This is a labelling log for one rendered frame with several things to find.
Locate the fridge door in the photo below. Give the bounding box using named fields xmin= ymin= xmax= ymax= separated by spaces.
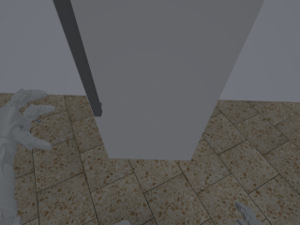
xmin=52 ymin=0 xmax=264 ymax=161

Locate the left robot hand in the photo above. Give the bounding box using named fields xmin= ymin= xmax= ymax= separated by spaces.
xmin=0 ymin=88 xmax=56 ymax=150

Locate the handle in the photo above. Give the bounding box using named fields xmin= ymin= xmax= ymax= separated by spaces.
xmin=53 ymin=0 xmax=102 ymax=117

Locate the right robot hand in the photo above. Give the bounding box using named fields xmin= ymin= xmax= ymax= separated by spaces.
xmin=234 ymin=201 xmax=263 ymax=225

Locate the robot left upper arm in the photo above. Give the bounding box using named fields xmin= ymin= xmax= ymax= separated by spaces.
xmin=0 ymin=216 xmax=23 ymax=225

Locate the left robot forearm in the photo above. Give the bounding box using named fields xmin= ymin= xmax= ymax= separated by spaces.
xmin=0 ymin=137 xmax=18 ymax=220

